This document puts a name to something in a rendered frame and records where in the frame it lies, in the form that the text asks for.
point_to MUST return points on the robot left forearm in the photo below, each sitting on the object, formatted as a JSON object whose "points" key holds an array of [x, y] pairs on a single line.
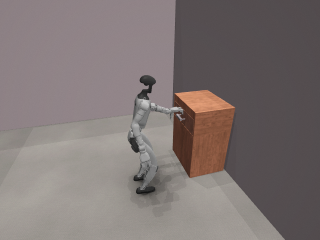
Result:
{"points": [[162, 109]]}

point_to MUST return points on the robot right forearm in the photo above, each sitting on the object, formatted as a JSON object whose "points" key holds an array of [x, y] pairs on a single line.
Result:
{"points": [[138, 137]]}

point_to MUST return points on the right robot upper arm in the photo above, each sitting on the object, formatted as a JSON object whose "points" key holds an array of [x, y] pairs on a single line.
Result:
{"points": [[142, 109]]}

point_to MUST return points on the cabinet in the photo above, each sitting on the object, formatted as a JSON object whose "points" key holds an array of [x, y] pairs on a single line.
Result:
{"points": [[205, 151]]}

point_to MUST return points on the robot right thigh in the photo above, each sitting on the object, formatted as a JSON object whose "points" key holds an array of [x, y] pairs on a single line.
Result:
{"points": [[150, 152]]}

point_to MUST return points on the left robot hand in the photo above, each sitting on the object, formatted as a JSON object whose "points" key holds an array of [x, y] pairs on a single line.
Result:
{"points": [[175, 110]]}

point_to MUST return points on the left robot upper arm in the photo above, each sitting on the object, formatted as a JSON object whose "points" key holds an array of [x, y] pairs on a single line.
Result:
{"points": [[153, 106]]}

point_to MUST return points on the right robot hand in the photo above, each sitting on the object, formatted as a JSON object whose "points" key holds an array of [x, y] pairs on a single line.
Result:
{"points": [[144, 157]]}

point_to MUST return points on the left robot shin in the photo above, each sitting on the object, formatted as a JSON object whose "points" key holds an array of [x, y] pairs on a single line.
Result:
{"points": [[141, 171]]}

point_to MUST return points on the drawer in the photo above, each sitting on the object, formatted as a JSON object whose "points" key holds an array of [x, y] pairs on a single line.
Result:
{"points": [[188, 121]]}

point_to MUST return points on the handle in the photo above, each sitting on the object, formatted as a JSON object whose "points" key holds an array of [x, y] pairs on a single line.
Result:
{"points": [[178, 116]]}

